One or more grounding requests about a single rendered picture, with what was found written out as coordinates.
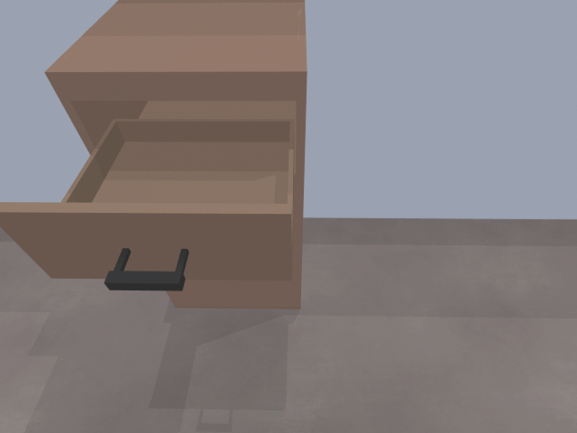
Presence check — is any handle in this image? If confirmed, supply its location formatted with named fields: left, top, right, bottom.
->
left=104, top=248, right=189, bottom=291

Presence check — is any cabinet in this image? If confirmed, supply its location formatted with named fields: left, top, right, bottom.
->
left=44, top=0, right=307, bottom=309

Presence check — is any drawer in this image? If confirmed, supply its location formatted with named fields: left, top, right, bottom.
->
left=0, top=119, right=294, bottom=281

